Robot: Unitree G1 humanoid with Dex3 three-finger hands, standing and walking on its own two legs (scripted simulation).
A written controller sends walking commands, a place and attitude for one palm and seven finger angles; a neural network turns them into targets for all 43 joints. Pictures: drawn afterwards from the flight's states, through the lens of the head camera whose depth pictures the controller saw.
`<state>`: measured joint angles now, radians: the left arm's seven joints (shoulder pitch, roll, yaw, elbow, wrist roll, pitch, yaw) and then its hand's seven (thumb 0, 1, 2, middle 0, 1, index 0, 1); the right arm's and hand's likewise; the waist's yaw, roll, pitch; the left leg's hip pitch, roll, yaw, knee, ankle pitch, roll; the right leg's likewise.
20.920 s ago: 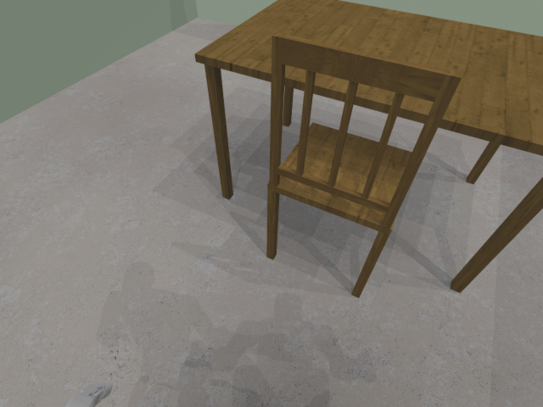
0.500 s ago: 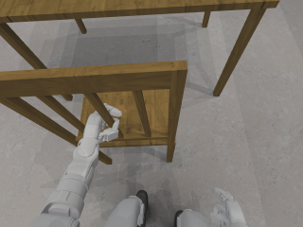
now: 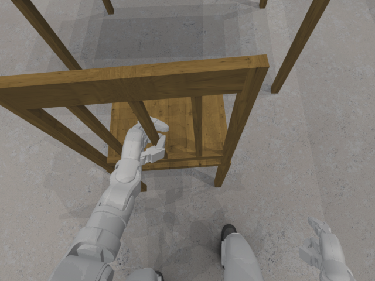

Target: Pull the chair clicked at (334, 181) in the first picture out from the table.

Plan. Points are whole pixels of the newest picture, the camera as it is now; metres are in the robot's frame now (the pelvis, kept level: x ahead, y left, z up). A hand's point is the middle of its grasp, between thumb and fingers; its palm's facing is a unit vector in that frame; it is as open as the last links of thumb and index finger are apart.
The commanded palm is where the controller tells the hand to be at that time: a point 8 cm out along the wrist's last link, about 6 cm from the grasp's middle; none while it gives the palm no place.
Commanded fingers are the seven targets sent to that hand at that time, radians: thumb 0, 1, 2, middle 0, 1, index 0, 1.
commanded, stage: step backward, pulling the chair out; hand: left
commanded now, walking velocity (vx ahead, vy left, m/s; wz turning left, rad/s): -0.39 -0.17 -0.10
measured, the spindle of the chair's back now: (153, 135) +0.42 +0.06 -0.05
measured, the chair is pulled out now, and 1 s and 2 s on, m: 0.36 0.53 0.56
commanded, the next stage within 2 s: stop walking, hand still on the chair in 0.66 s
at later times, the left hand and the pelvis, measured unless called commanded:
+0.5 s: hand (143, 190) +0.29 +0.09 -0.06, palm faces -0.29 -0.94 -0.18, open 5.0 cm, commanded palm +0.27 +0.15 -0.07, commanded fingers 0.00 0.90 0.90 -0.50 -1.45 -0.50 -1.45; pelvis -0.07 +0.06 -0.01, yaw -6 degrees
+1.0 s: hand (141, 223) +0.22 +0.09 -0.05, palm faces -0.16 -0.97 -0.18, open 5.1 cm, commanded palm +0.21 +0.15 -0.05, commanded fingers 0.00 0.90 0.90 -0.50 -1.45 -0.50 -1.45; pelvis -0.14 +0.03 +0.00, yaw -3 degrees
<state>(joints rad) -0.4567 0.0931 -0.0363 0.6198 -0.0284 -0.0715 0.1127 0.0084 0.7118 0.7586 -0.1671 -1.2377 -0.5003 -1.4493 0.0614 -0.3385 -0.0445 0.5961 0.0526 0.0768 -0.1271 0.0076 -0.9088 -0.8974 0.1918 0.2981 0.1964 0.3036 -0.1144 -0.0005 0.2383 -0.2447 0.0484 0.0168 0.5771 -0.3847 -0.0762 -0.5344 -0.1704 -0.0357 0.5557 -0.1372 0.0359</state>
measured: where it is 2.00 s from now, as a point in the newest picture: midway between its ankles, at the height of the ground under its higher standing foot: outside the picture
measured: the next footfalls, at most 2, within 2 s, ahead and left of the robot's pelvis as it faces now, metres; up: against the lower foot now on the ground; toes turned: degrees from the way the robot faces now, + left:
left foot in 0.02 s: -0.06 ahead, +0.20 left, +0.00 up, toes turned +4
right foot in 0.22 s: -0.05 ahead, -0.05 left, +0.00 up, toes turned -7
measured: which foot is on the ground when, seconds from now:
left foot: up 0.00-0.00, down 0.02-0.22, up 0.24-0.46, down 0.48-0.70, up 0.72-0.96, down 0.98-1.00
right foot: down 0.00-0.06, up 0.08-0.20, down 0.22-1.00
